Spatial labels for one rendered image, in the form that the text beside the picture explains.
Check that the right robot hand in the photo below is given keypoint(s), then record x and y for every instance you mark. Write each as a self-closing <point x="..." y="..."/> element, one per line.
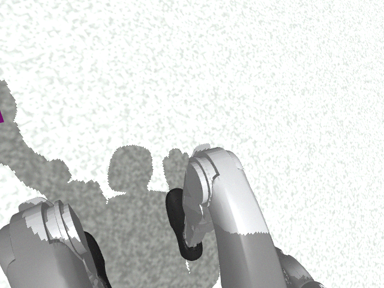
<point x="294" y="273"/>

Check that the left robot foot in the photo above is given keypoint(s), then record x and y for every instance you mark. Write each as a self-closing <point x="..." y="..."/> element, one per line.
<point x="98" y="259"/>

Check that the right robot foot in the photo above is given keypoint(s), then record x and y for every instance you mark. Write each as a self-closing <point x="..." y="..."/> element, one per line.
<point x="176" y="217"/>

